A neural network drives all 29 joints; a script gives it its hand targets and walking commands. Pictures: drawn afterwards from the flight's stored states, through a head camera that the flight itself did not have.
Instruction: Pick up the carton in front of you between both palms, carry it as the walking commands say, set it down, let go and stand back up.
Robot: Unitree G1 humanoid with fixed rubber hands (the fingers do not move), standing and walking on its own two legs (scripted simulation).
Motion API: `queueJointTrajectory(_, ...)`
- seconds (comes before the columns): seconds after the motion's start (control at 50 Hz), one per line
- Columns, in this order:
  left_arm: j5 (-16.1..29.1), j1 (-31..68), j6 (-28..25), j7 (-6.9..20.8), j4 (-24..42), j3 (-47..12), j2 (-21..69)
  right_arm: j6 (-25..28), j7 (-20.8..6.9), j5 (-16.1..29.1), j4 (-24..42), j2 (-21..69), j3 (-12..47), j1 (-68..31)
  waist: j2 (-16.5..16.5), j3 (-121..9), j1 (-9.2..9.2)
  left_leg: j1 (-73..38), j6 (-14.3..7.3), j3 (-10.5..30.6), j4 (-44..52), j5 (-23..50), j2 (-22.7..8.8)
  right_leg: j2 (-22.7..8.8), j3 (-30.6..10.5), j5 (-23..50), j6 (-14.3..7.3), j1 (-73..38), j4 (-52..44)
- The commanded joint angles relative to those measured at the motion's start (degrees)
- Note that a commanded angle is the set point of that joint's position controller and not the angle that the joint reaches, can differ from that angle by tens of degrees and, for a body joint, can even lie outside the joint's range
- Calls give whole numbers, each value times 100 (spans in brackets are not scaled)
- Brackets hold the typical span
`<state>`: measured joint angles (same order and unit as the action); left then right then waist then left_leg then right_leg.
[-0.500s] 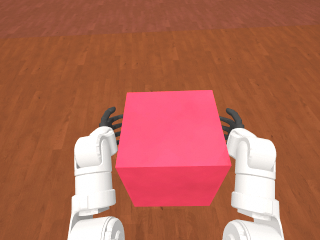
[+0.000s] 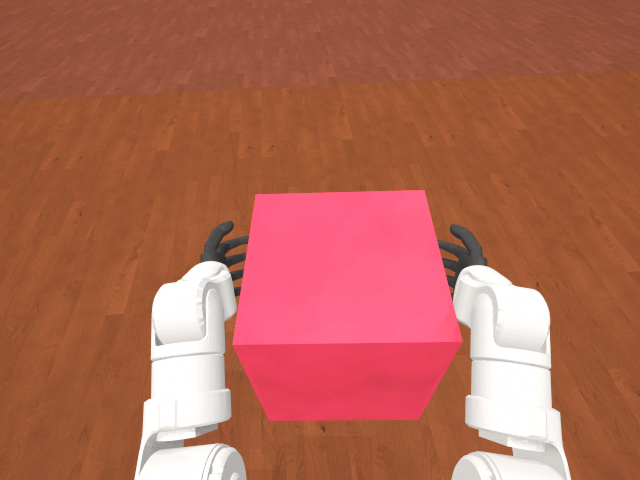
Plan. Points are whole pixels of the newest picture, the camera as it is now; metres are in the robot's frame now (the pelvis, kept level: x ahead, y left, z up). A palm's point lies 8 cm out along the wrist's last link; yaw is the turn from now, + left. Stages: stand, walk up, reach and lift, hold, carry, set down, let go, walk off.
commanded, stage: carry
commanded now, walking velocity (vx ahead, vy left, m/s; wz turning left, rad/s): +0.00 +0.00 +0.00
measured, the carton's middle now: (341, 313) +0.32 +0.00 +0.05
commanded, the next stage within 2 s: none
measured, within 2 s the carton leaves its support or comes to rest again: neither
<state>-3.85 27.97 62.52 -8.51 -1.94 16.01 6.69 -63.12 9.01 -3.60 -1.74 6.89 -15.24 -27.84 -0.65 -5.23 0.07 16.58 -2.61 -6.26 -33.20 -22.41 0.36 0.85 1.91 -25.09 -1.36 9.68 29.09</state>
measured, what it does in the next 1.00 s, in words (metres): walks ahead: right foot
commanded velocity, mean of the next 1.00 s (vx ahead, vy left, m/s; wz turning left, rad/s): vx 0.44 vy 0.00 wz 0.00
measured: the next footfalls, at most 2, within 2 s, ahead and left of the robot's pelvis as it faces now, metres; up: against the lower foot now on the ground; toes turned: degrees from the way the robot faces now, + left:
right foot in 0.74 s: +0.34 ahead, -0.10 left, +0.03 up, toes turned -6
left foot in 1.24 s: +0.64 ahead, +0.08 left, +0.06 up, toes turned +8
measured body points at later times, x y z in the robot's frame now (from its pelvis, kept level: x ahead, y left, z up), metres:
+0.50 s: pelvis +0.05 +0.02 +0.00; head +0.02 +0.02 +0.45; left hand +0.40 +0.17 +0.15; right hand +0.39 -0.14 +0.14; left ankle +0.00 +0.09 -0.73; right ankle -0.03 -0.08 -0.68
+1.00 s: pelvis +0.29 -0.04 +0.03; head +0.33 -0.04 +0.47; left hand +0.64 +0.15 +0.16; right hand +0.66 -0.16 +0.15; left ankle +0.32 +0.09 -0.61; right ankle +0.29 -0.10 -0.71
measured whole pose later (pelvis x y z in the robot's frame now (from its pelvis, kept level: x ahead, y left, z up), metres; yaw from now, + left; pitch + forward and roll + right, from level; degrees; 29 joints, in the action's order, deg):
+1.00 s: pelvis +0.29 -0.04 +0.03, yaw +2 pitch +4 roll +0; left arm 1.7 34.0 65.3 -10.8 8.9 16.1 5.5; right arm -67.2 10.4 -1.9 12.3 7.4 -17.0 -32.9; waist 0.7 1.4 -4.2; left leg 43.1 -2.7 -1.6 -72.4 -20.0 -3.1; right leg 1.9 8.7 -20.1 -5.1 18.7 29.7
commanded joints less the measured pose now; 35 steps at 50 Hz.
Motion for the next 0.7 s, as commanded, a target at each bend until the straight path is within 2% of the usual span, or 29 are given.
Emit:
queueJointTrajectory(0.0, 1030, 3381, -23, 97, 269, -3333, 4423, 89, -116, 935, 289, 4319, 3227, -3448, 21, -1659, -18, -921, -174, 706, 292, 2164, -741, -761, -507, 2313, -178, -188, -308)
queueJointTrajectory(0.12, 1060, 3443, -21, 96, 238, -3323, 4467, 86, -104, 925, 269, 4342, 3207, -3490, 20, -1646, -17, -899, -170, 713, 384, 2001, -742, -757, -522, 2086, -177, -131, -393)
queueJointTrajectory(0.14, 1083, 3481, -24, 97, 259, -3337, 4473, 91, -104, 936, 297, 4353, 3217, -3517, 6, -1696, -15, -905, -184, 702, 430, 1616, -710, -729, -499, 1676, -202, -129, -431)
queueJointTrajectory(0.16, 1110, 3534, -30, 96, 298, -3355, 4487, 97, -102, 965, 351, 4373, 3243, -3604, -10, -1664, -26, -850, -219, 670, 445, 869, -642, -684, -479, 948, -265, -92, -465)
queueJointTrajectory(0.18, 1135, 3598, -35, 90, 362, -3378, 4494, 98, -97, 1002, 405, 4391, 3276, -3697, -48, -1530, -39, -706, -254, 682, 487, -187, -573, -684, -577, -37, -366, 23, -606)
queueJointTrajectory(0.2, 1165, 3697, -33, 77, 459, -3389, 4476, 96, -90, 1039, 475, 4379, 3301, -3795, -87, -1268, -46, -403, -278, 756, 484, -1017, -534, -747, -820, -944, -489, 201, -759)
queueJointTrajectory(0.22, 1193, 3815, -21, 57, 543, -3392, 4433, 90, -77, 1073, 540, 4345, 3314, -3904, -159, -1013, -44, -90, -292, 771, 391, -1445, -482, -847, -1083, -1536, -601, 346, -892)
queueJointTrajectory(0.24, 1228, 3898, -3, 28, 644, -3401, 4350, 79, -52, 1108, 614, 4269, 3321, -3985, -244, -862, -58, 154, -290, 695, 207, -1501, -405, -960, -1307, -1806, -700, 373, -1027)
queueJointTrajectory(0.28, 1310, 4019, 39, -42, 791, -3386, 4096, 46, 8, 1208, 776, 4088, 3321, -4101, -565, -888, -134, 399, -234, 360, -286, -928, -198, -1265, -1722, -1937, -868, 113, -1323)
queueJointTrajectory(0.3, 1328, 3986, 70, -91, 818, -3361, 3952, 13, 44, 1245, 817, 3965, 3289, -4063, -664, -899, -147, 426, -222, 226, -348, -690, -118, -1376, -1801, -1807, -944, 24, -1341)
queueJointTrajectory(0.34, 1317, 3894, 152, -170, 792, -3282, 3724, -61, 111, 1251, 796, 3713, 3174, -3974, -511, -1009, -104, -26, -269, 272, 38, -549, -106, -1282, -1495, -1136, -918, 127, -1005)
queueJointTrajectory(0.36, 1300, 3836, 199, -200, 763, -3245, 3651, -103, 141, 1230, 734, 3602, 3097, -3884, -179, -1078, -39, -535, -359, 599, 327, -573, -261, -1042, -1083, -653, -777, 455, -514)
queueJointTrajectory(0.38, 1298, 3808, 253, -217, 760, -3226, 3635, -145, 175, 1184, 642, 3471, 3006, -3739, 588, -1217, 115, -1335, -603, 1548, 810, -621, -818, -558, -363, -200, -503, 1135, 505)
queueJointTrajectory(0.4, 1308, 3836, 319, -224, 757, -3199, 3588, -183, 206, 1123, 513, 3366, 2899, -3568, 1386, -1336, 303, -2249, -1015, 2756, 1216, -211, -1497, -154, 219, -200, -240, 2097, 1565)
queueJointTrajectory(0.42, 1331, 3888, 362, -227, 734, -3173, 3559, -217, 228, 1055, 488, 3307, 2803, -3433, 1696, -1122, 494, -2878, -1413, 3689, 1524, 596, -2001, 46, 378, -925, -142, 3326, 2363)
queueJointTrajectory(0.44, 1304, 3907, 376, -232, 655, -3098, 3580, -256, 231, 1025, 566, 3313, 2793, -3549, 1185, -1002, 567, -3104, -1627, 3900, 1425, 1454, -2159, 4, 192, -1562, -164, 4013, 3116)
queueJointTrajectory(0.46, 1251, 3814, 374, -225, 563, -2990, 3625, -275, 205, 1123, 725, 3425, 2917, -3775, 611, -1197, 583, -3295, -1627, 3645, 1220, 1810, -2106, -158, 34, -1591, -178, 4235, 3580)
queueJointTrajectory(0.48, 1199, 3738, 370, -211, 553, -2907, 3676, -265, 158, 1318, 954, 3587, 3107, -4059, 323, -1388, 567, -3371, -1476, 3308, 1174, 1598, -2020, -261, 6, -1487, -201, 4318, 3767)
queueJointTrajectory(0.5, 1153, 3778, 361, -197, 587, -2867, 3737, -241, 99, 1526, 1175, 3757, 3281, -4385, 230, -1424, 525, -3259, -1314, 2976, 1279, 1211, -1903, -345, -1, -1265, -206, 4309, 3716)
queueJointTrajectory(0.54, 1051, 3895, 351, -194, 654, -2823, 3792, -191, 12, 1829, 1458, 3971, 3501, -4780, 462, -1314, 467, -2885, -1123, 2443, 1597, 889, -1648, -406, 113, -551, -122, 4131, 3504)
queueJointTrajectory(0.58, 935, 3849, 352, -209, 703, -2804, 3733, -181, -31, 1954, 1498, 4037, 3597, -4791, 594, -1174, 394, -2462, -1027, 1933, 1782, 1215, -1467, -480, 192, 99, -28, 3839, 3020)
queueJointTrajectory(0.64, 809, 3654, 407, -215, 722, -2806, 3587, -239, -64, 1942, 1340, 3996, 3605, -4520, 769, -1077, 331, -1722, -763, 1073, 1666, 2406, -1156, -223, 565, 743, -55, 2672, 1571)
queueJointTrajectory(0.66, 801, 3613, 431, -207, 736, -2829, 3582, -263, -75, 1913, 1279, 3976, 3580, -4440, 899, -1198, 214, -1491, -652, 804, 1453, 3191, -1097, 20, 860, 762, -119, 2006, 1226)
queueJointTrajectory(0.68, 812, 3598, 453, -190, 741, -2866, 3587, -286, -85, 1873, 1226, 3958, 3543, -4353, 1022, -1419, 4, -1316, -557, 612, 965, 4187, -1130, 305, 1169, 774, -178, 1245, 1118)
